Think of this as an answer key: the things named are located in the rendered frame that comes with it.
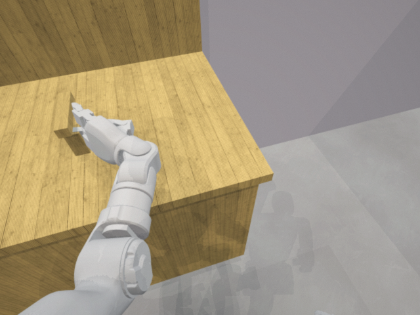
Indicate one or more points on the left robot hand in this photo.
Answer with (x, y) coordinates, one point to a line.
(101, 135)

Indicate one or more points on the robot left forearm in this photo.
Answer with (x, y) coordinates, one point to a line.
(128, 209)

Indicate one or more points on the robot left upper arm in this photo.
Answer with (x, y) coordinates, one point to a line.
(109, 274)

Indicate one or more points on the counter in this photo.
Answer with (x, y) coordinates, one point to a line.
(138, 60)

